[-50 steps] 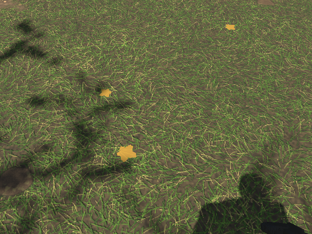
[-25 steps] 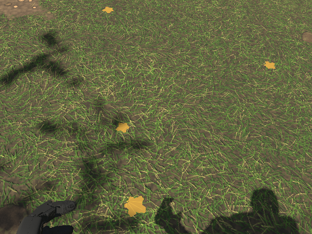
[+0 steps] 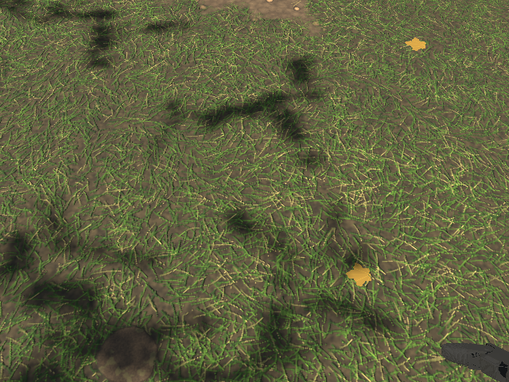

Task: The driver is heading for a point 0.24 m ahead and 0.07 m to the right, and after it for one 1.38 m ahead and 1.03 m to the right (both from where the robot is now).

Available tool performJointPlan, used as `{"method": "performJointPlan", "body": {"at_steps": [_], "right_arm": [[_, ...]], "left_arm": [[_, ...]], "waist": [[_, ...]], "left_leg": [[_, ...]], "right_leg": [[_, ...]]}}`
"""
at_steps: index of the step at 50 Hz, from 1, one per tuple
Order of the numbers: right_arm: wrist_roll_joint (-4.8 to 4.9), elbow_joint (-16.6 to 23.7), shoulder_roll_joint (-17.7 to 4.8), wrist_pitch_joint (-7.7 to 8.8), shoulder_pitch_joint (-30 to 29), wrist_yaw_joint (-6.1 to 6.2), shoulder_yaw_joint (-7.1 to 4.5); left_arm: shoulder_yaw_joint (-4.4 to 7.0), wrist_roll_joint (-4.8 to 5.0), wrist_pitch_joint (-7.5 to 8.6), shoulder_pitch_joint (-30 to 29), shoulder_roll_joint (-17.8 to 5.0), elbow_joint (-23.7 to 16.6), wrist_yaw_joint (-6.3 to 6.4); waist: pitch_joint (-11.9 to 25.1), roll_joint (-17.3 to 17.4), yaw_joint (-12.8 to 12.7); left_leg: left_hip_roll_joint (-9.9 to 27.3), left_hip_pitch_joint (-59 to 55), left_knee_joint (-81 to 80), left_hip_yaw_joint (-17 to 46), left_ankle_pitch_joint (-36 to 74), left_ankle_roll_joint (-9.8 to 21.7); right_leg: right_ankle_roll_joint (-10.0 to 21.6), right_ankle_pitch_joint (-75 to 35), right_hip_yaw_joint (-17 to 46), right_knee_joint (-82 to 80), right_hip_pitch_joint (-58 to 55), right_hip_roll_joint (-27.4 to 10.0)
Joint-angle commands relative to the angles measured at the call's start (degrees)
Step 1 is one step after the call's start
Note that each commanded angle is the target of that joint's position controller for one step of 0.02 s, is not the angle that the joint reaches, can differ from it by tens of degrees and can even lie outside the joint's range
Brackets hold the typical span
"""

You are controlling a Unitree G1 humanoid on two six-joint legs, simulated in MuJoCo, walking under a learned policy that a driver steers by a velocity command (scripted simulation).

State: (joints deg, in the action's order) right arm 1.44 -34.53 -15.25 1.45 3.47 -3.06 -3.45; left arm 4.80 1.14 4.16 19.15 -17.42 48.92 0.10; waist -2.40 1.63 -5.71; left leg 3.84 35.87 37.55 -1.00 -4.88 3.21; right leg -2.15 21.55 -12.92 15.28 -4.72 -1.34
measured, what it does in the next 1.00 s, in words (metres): walks ahead, turning right: left foot, then right foot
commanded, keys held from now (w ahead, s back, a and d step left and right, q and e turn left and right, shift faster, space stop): w+e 1.00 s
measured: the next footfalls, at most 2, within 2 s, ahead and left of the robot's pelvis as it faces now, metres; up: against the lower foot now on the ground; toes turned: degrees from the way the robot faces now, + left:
left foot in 0.04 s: +0.20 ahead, +0.12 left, +0.00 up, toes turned +4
right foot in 0.62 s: +0.49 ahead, -0.12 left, +0.00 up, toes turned -14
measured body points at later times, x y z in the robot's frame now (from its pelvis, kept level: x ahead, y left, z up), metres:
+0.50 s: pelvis +0.27 +0.02 +0.01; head +0.30 +0.03 +0.46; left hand +0.46 +0.25 -0.10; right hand +0.30 -0.26 -0.11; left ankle +0.16 +0.11 -0.73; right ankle +0.44 -0.15 -0.68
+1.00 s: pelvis +0.55 -0.05 +0.01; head +0.59 -0.08 +0.46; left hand +0.73 +0.19 -0.09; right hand +0.67 -0.37 -0.07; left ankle +0.78 +0.03 -0.69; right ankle +0.45 -0.11 -0.73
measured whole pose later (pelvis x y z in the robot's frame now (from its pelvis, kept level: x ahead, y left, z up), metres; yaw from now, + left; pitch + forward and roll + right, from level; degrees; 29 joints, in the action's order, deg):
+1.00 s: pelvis +0.55 -0.05 +0.01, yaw -25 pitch +3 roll +0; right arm 0.0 -38.7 -16.0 5.7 2.4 -0.8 -2.1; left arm 4.0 1.4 2.0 18.6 -16.8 40.3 0.4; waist -1.5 1.6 -4.3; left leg 2.6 35.0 32.7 5.9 0.3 -3.8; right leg 4.2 17.5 9.3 23.7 8.1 6.4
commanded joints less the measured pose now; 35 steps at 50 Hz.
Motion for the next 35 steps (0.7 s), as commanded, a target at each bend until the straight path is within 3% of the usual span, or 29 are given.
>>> {"method": "performJointPlan", "body": {"at_steps": [1,2,3,4,5,6,7,8,10,13,16,20,25,28,29,30,31,32,33,34,35], "right_arm": [[-0.52,4.3,-6.7,0.55,3.2,-0.17,-2.74],[-0.38,1.4,-9.0,0.49,13.0,0.54,-4.25],[-0.67,-0.5,-14.0,0.13,22.3,1.83,-5.58],[-0.82,0.1,-17.9,0.80,20.2,1.86,-5.17],[-1.07,0.3,-12.8,1.38,21.7,1.55,-3.90],[-1.36,-0.6,-11.1,1.96,18.9,1.42,-3.19],[-1.16,-1.0,-9.5,2.34,15.2,1.38,-2.58],[-1.41,-1.1,-7.6,2.67,12.0,1.30,-2.07],[-1.86,-1.4,-5.9,3.79,9.2,1.26,-1.69],[-2.49,-3.4,-6.4,5.16,9.1,1.76,-2.02],[-2.73,-5.2,-6.3,5.27,10.6,2.67,-2.01],[-2.31,-6.7,-7.4,5.03,11.6,3.39,-2.15],[-1.28,-9.4,-9.1,3.08,15.8,3.91,-2.85],[-0.81,-9.1,-11.5,1.66,14.3,4.71,-3.41],[-0.68,-8.9,-12.3,1.22,13.7,5.04,-3.58],[-0.48,-8.8,-12.8,0.93,12.8,5.25,-3.59],[-0.37,-8.3,-12.1,1.35,12.0,5.43,-3.16],[-2.79,-5.9,-3.5,2.74,17.5,4.59,-0.67],[-1.52,-4.4,-4.6,5.27,16.1,3.51,0.11],[0.74,-3.0,-8.8,6.72,9.2,2.68,-1.02],[0.88,-2.0,-8.4,7.34,6.9,2.60,-0.63]], "left_arm": [[2.56,0.93,-0.37,-1.2,-12.0,-2.8,0.58],[1.78,0.87,-0.50,-0.8,-10.6,-2.4,0.70],[-0.01,-1.15,-0.11,-0.1,-6.6,-3.7,0.56],[-2.11,-1.28,1.26,6.0,-1.0,-5.2,-0.40],[-0.55,1.29,2.29,-0.4,-7.5,-4.6,-0.97],[-0.25,2.60,2.53,-5.2,-8.3,-6.5,-1.19],[-0.52,1.72,2.42,-6.3,-7.3,-6.4,-0.85],[-0.23,0.64,1.90,-6.1,-7.3,-5.9,-0.66],[-0.13,0.82,-0.05,-1.8,-5.9,-4.3,-0.65],[-0.20,0.74,-1.62,-2.9,-4.1,-4.3,-0.22],[-0.09,0.47,-1.39,-6.3,-3.4,-5.2,-0.34],[-0.82,0.05,-0.82,-11.9,-1.5,-7.0,-1.67],[-1.66,-0.12,-0.70,-19.0,-0.4,-11.7,-3.65],[-0.81,0.02,-0.97,-16.8,-2.2,-13.4,-4.44],[-0.01,0.11,-1.19,-12.8,-3.7,-13.0,-4.34],[1.40,0.24,-1.31,-5.5,-6.4,-11.7,-3.91],[3.22,0.11,-1.64,3.6,-10.1,-9.9,-2.89],[4.35,0.10,-1.80,5.7,-16.2,-9.4,-1.79],[3.60,-0.13,-0.91,6.4,-14.8,-11.1,-2.15],[2.67,-0.46,-0.57,5.5,-10.9,-10.9,-2.17],[2.08,-0.05,-0.32,2.1,-8.7,-11.2,-2.07]], "waist": [[4.1,-7.4,7.3],[8.9,-5.6,12.6],[15.7,2.9,15.4],[24.0,13.4,8.8],[24.5,4.8,13.6],[15.2,4.1,13.0],[10.6,0.8,10.3],[7.6,1.5,8.2],[6.5,3.2,5.1],[3.1,1.9,4.5],[1.1,1.5,5.6],[-1.0,1.0,8.0],[-3.6,0.4,10.7],[0.3,3.4,7.8],[3.1,4.7,5.3],[7.0,4.6,1.0],[11.7,1.7,-4.1],[16.7,-13.9,1.1],[26.7,-12.9,0.2],[20.7,-7.2,-2.4],[13.5,-3.9,-0.3]], "left_leg": [[-5.7,-12.9,-3.6,-4.3,-6.0,4.0],[-7.4,-28.3,-7.6,-3.9,-1.1,6.0],[3.9,-47.7,-5.9,11.3,3.4,9.5],[18.5,-60.0,-13.4,41.7,-5.5,19.0],[18.8,-57.4,-17.3,41.9,-8.1,17.3],[16.8,-49.7,-18.0,31.2,-2.9,14.8],[14.2,-41.3,-18.7,24.1,1.7,12.5],[12.0,-34.6,-20.3,18.9,4.5,11.3],[10.3,-27.9,-24.9,13.4,4.4,10.5],[9.6,-25.0,-29.0,6.4,6.8,9.8],[8.5,-28.1,-29.7,0.9,9.5,8.0],[8.3,-31.2,-30.5,-4.7,10.5,5.8],[12.0,-42.0,-26.1,-7.3,18.8,5.5],[12.3,-44.4,-17.1,-9.6,43.6,3.8],[12.0,-44.2,-11.0,-10.2,52.4,3.1],[10.8,-41.2,-1.0,-10.9,54.0,1.9],[8.3,-31.1,13.7,-11.4,42.8,-0.4],[-1.1,-6.3,35.2,-9.4,-11.6,-4.0],[-8.2,6.0,46.7,4.6,-30.2,-4.7],[-4.1,11.3,46.4,8.5,-25.3,-3.3],[-1.6,11.3,40.9,7.7,-20.2,-2.4]], "right_leg": [[8.3,-59.3,3.2,11.3,1.1,-14.5],[7.0,-58.2,1.8,22.1,7.1,-12.8],[4.8,-32.4,1.4,41.1,23.2,-9.7],[2.7,14.0,9.1,58.9,42.3,0.3],[3.2,12.3,17.5,64.0,46.2,-1.1],[3.7,7.7,16.7,62.9,49.4,-3.1],[3.7,2.6,16.6,58.4,47.5,-5.7],[3.3,-0.5,16.6,55.2,44.7,-7.1],[2.5,-5.3,17.6,53.2,39.1,-8.1],[1.1,-11.6,19.0,49.6,41.6,-7.3],[0.5,-20.7,20.5,41.7,46.0,-5.9],[1.4,-29.6,16.7,29.5,45.3,-4.6],[3.9,-22.6,12.3,22.2,49.9,-3.5],[7.0,-13.6,7.0,21.3,42.1,0.9],[8.4,-10.7,5.6,21.6,36.4,3.1],[10.3,-11.7,5.6,19.2,26.1,5.1],[13.0,-16.1,10.7,15.1,9.7,3.9],[21.5,-18.9,36.9,15.5,-11.6,-11.1],[29.9,-11.0,62.7,5.5,-21.2,-19.0],[25.7,-10.5,54.5,3.2,-18.0,-16.8],[23.1,-13.0,46.4,2.9,-9.2,-14.3]]}}
Velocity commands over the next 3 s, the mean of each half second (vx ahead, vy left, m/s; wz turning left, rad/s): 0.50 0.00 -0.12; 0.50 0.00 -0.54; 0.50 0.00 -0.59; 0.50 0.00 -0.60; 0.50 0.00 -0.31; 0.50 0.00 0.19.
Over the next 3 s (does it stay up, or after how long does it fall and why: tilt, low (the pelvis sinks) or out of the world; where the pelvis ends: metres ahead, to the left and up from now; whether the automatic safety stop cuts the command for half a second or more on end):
stays up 1.17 -0.86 0.01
